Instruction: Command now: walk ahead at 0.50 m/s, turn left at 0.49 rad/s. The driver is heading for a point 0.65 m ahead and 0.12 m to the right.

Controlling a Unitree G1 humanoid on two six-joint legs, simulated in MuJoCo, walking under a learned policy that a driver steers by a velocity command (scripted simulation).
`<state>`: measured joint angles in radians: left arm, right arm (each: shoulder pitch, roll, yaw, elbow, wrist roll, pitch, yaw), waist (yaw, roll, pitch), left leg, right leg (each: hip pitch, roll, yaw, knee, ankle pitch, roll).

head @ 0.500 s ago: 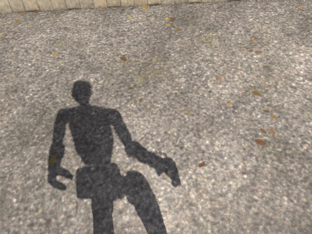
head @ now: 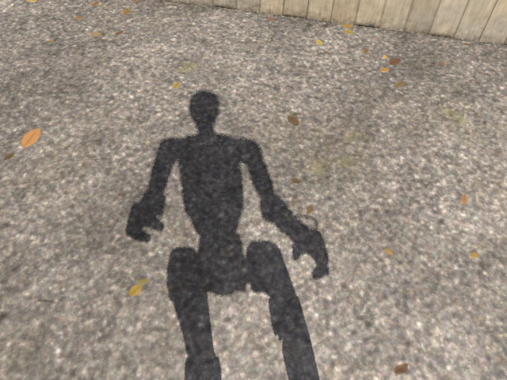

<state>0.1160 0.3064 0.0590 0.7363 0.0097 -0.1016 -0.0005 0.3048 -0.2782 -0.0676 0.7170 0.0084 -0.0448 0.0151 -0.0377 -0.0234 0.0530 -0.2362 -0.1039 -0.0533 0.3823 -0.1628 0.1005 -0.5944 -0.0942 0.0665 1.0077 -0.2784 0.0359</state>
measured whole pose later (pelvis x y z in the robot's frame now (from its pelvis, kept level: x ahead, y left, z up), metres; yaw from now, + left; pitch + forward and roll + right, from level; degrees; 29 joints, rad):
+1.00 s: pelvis +0.53 -0.05 +0.00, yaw -16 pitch +1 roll +0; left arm 0.21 0.31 0.06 0.72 0.00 0.00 0.03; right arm 0.18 -0.25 -0.04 0.77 -0.02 -0.07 0.02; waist -0.02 -0.04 0.05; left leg -0.28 -0.04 0.00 0.40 -0.14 0.04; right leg -0.47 -0.01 0.08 0.90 -0.40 0.07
